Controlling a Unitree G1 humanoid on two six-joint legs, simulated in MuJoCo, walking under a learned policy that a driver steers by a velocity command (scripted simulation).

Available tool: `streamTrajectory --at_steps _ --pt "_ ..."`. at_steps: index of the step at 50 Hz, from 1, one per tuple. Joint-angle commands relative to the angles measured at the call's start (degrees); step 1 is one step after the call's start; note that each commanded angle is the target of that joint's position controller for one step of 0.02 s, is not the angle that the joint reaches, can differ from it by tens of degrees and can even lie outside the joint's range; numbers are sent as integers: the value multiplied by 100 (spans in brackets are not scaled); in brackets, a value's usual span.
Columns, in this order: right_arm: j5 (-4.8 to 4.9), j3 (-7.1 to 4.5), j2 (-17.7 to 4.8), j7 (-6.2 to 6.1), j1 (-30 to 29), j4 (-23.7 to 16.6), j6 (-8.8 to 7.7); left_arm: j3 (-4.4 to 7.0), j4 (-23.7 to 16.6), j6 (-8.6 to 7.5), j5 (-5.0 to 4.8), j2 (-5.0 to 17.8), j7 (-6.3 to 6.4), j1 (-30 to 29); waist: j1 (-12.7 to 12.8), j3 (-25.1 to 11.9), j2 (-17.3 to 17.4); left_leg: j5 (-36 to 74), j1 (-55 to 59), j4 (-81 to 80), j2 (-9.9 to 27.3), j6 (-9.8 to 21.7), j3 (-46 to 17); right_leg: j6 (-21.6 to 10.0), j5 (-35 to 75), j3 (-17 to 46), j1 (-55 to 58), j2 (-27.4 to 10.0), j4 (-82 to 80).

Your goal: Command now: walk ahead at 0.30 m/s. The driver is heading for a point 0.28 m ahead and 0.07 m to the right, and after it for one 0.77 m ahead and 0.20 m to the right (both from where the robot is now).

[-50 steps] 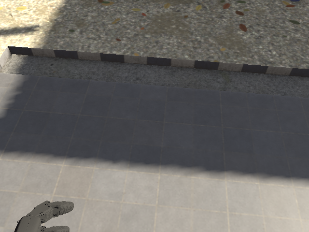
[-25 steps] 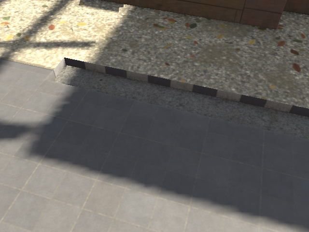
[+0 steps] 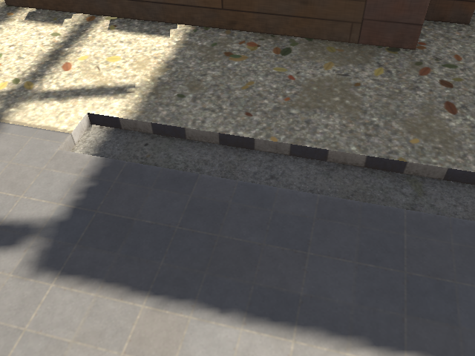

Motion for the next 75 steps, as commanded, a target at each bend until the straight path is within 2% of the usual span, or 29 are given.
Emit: streamTrajectory --at_steps 1,2,3,5,8,14,21,24,25,26,27,29,32,35,41,46,49,51,52,53,54,55,56,58,63,68,73,74,75 --pt "25 -141 -609 0 -904 -577 -167 233 105 -247 -1 768 -88 760 614 504 219 10 -1509 -570 599 529 -822 -325 125 668 1111 -351 -1033" --pt "15 -85 -342 -16 -1030 -796 -261 392 265 -255 8 1313 -88 1356 684 303 -1201 306 -2536 1296 -252 44 247 -850 -377 2470 2069 -1235 -1798" --pt "85 -143 -579 -54 -1076 -873 -361 373 223 -276 102 1343 -109 1674 858 136 -1670 -894 -3541 2758 -365 -71 -95 -1483 -215 4244 2653 -2167 -2506" --pt "171 -183 -675 19 -822 -706 -462 220 -1 -308 119 861 -66 1083 459 325 -690 -264 -4111 3638 188 167 -398 -1244 -18 3423 2607 -1994 -2340" --pt "16 -214 -580 119 -1000 -688 -443 70 -78 -233 132 538 -49 799 281 447 -508 892 -3781 3039 611 196 -162 -796 943 2093 2035 -1476 -2656" --pt "22 -36 -185 243 -1925 -974 -400 88 -37 -129 120 889 104 1066 468 570 -511 2176 -3003 856 429 -108 348 -661 2203 820 1384 -1044 -2940" --pt "62 -107 -553 382 -2406 -1184 -458 169 89 -68 12 1042 100 1335 315 701 -594 2213 -2281 -242 214 263 287 -499 3110 767 1911 -1496 -2510" --pt "26 -414 -1131 252 -303 -645 -450 157 -48 -3 97 1038 100 1099 -846 -695 -593 1981 901 -183 171 698 212 -140 4600 485 975 -1002 71" --pt "-151 -540 -1709 186 515 -506 -411 -18 -237 -63 180 391 71 1577 -785 -1799 658 1200 3238 -215 1782 1321 -1916 195 2106 197 -1061 -246 2378" --pt "-132 -445 -1440 215 642 -428 -392 -85 -152 -173 40 244 39 1832 -701 -2568 1543 22 3500 -1414 2536 1727 -4089 273 -1043 866 -1899 258 3678" --pt "-94 -321 -1067 213 207 -434 -402 127 -288 -222 -157 900 34 1301 -681 -1497 1040 -507 2636 -1697 2314 1399 -3509 217 -761 1062 -2430 -97 4123" --pt "-78 -204 -711 223 -596 -392 -459 159 -498 -203 -108 845 89 633 -322 -298 410 403 900 -2019 1888 1086 -1924 174 181 768 -2305 -599 3750" --pt "-147 -184 -464 264 -1067 -232 -616 184 -397 48 -44 467 117 999 128 -10 527 1326 -176 -2503 1489 990 -689 224 693 817 -1543 -864 3306" --pt "-179 -244 -619 222 -1028 -29 -681 216 -611 193 -12 420 144 677 194 298 321 1866 -330 -2716 1501 1057 -36 309 1177 921 -1980 -889 2927" --pt "-152 -319 -931 65 -683 210 -583 148 -1028 91 53 306 -72 -381 -139 560 58 2348 181 -2782 1423 940 923 342 2651 508 -2224 -752 1013" --pt "-26 -394 -1126 47 -212 430 -364 88 -1531 85 38 285 -254 -1181 -440 759 31 2906 1281 -2333 1705 852 1243 121 2096 101 -2557 -642 181" --pt "43 -451 -1356 21 -340 399 -231 207 -1696 117 27 523 -307 -922 -133 340 340 5469 1609 -1308 1728 664 1477 -178 1172 -398 -1720 -152 75" --pt "88 -433 -1403 -7 -531 329 -145 512 -1391 142 -13 1038 -234 569 723 -491 335 6273 1042 798 1426 385 1716 -554 1278 -570 409 398 -386" --pt "-56 -318 -1127 -20 -421 210 -199 727 -1218 211 -13 1623 -97 1420 988 -1054 -363 4235 -479 2646 1149 79 1721 -928 1353 798 2210 -377 -539" --pt "-213 -54 -281 80 85 -108 -394 757 -1309 141 -40 2130 -91 1153 208 -1624 -1589 -989 -2984 4516 -113 -256 848 -2078 381 4187 3937 -1747 -1235" --pt "40 -134 -809 153 -653 -184 -635 606 -1443 68 34 1575 -125 1368 715 -2034 -807 -974 -3600 4932 -61 -115 -299 -2054 18 4922 4115 -1945 -1996" --pt "215 -189 -1001 180 -1128 -337 -739 516 -1393 -1 73 1257 -138 1151 712 -1178 -583 -411 -4003 4738 204 39 -282 -1749 507 4025 3557 -1787 -2037" --pt "124 -165 -937 136 -1143 -310 -782 454 -1457 -31 38 1060 -130 757 424 -733 -117 93 -3739 4223 478 97 -283 -1523 1078 3286 2676 -1522 -1989" --pt "-72 -244 -1006 107 -986 -217 -690 340 -1671 -34 124 738 -80 157 -8 -328 -188 566 -2927 3501 751 6 -308 -1332 2046 2419 1378 -1114 -2172" --pt "-181 -140 -624 85 -1116 -296 -430 373 -1628 -20 148 960 102 177 -132 -59 -253 1471 -2390 1949 521 -406 136 -1095 4994 1057 326 -669 -2092" --pt "-121 -73 -582 229 -1778 -410 -483 331 -1392 106 105 910 191 590 288 -271 -578 3282 -1731 122 141 -285 170 -689 4103 939 581 -558 -1804" --pt "-248 -216 -888 302 -1318 -284 -567 279 -1281 146 117 760 188 352 -88 -311 -562 3155 -1219 -806 104 220 96 -421 3874 1385 1207 -710 -688" --pt "-314 -254 -1083 267 -1092 -245 -596 251 -1320 136 179 656 183 455 -103 -600 -250 5018 -422 -780 446 379 -168 -183 3461 1235 1002 -324 -93" --pt "-448 -250 -1283 240 -894 -283 -587 174 -1282 105 239 422 176 1165 153 -1278 575 6859 1146 -328 1403 1078 -1128 150 1725 1121 47 165 1072"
